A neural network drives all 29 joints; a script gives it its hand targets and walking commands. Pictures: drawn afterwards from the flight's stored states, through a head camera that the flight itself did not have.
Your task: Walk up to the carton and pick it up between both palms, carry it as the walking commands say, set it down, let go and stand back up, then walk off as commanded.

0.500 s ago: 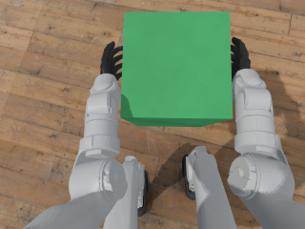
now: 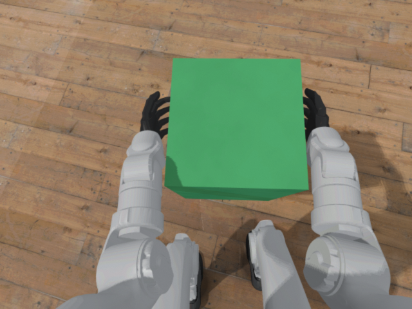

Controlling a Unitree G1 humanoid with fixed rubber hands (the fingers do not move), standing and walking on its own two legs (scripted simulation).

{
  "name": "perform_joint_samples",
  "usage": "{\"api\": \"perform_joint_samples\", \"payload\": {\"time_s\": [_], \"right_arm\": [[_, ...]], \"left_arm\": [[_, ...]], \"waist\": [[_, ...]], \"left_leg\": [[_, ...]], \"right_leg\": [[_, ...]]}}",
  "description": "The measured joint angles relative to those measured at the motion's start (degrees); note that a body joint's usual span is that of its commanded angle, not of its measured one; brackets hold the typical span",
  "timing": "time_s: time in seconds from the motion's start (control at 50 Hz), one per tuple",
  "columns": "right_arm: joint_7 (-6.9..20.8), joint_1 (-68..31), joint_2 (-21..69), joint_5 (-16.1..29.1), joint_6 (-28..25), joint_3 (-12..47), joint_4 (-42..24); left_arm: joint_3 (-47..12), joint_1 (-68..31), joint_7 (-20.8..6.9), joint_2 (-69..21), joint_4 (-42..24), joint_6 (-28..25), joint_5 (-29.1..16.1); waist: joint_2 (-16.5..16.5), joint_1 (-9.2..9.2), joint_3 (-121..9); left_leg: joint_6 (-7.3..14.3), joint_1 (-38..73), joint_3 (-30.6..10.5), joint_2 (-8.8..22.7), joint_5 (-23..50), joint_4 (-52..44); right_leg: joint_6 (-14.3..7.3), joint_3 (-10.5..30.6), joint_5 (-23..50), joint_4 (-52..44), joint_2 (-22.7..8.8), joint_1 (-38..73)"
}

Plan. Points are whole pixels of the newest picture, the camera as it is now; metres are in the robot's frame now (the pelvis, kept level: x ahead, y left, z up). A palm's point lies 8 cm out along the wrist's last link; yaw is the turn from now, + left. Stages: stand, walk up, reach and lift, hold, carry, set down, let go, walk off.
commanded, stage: reach and lift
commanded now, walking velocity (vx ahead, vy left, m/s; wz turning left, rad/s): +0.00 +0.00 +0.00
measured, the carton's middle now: (230, 144) +0.44 -0.05 -0.12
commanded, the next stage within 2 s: none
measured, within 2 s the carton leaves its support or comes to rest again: neither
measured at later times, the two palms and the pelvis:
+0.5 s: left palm (136, 129) +0.43 +0.11 +0.03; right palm (332, 127) +0.40 -0.20 +0.02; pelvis +0.02 +0.00 +0.07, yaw -1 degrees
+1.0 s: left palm (112, 127) +0.40 +0.12 +0.10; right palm (354, 121) +0.38 -0.20 +0.09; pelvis +0.03 +0.00 +0.13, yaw -2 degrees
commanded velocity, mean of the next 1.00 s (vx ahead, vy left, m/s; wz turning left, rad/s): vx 0.00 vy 0.00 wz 0.00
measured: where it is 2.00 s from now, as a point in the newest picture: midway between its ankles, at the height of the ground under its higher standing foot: (225, 280)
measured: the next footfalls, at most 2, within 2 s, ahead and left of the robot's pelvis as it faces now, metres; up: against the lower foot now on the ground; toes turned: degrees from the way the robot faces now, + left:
none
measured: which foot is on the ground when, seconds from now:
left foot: down 0.00-1.00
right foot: down 0.00-1.00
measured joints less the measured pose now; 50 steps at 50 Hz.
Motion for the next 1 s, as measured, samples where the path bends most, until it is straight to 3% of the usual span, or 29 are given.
{"api": "perform_joint_samples", "payload": {"time_s": [1.0], "right_arm": [[2.77, 16.92, 5.42, -3.64, 0.27, 2.38, -7.71]], "left_arm": [[-2.39, 17.91, -3.52, -4.61, -8.14, 0.33, 3.04]], "waist": [[-0.28, 0.46, 8.52]], "left_leg": [[0.50, 43.17, -0.70, 1.09, 10.26, -34.49]], "right_leg": [[-0.14, -0.09, 8.94, -33.44, 0.43, 43.41]]}}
